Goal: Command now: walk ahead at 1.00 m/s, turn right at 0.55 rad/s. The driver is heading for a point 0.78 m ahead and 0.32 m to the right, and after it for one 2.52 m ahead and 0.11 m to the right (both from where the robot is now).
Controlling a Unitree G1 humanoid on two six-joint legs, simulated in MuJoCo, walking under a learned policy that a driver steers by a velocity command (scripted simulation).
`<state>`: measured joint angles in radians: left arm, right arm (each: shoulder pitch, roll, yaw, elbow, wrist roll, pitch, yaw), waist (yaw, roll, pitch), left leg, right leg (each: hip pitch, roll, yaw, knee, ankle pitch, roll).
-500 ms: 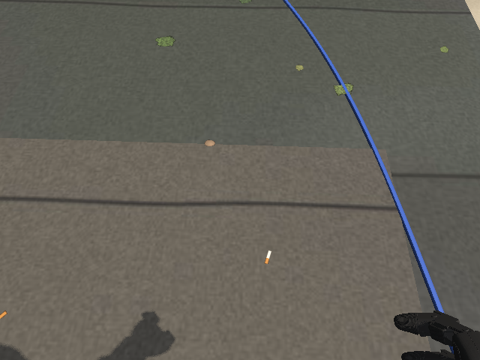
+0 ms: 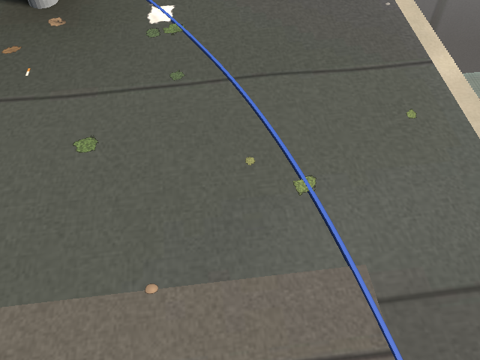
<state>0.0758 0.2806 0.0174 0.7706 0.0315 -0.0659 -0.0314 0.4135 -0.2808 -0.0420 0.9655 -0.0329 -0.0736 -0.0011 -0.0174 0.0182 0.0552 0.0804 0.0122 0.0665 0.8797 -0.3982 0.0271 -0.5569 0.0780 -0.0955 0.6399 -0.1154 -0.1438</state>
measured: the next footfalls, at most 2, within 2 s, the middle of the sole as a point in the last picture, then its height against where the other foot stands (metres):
left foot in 0.38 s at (225, 293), level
right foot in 0.82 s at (346, 214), level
